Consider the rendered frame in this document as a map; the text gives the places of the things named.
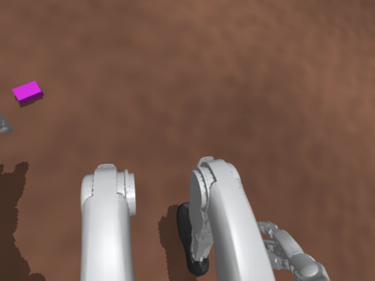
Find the small box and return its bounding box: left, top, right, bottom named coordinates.
left=12, top=81, right=44, bottom=104

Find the right robot foot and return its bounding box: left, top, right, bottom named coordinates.
left=176, top=202, right=209, bottom=276

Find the left robot hand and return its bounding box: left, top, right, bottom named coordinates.
left=0, top=114, right=13, bottom=133

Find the right robot hand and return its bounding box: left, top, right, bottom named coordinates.
left=257, top=221, right=304, bottom=270

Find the right robot arm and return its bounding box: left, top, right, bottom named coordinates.
left=288, top=253, right=330, bottom=281

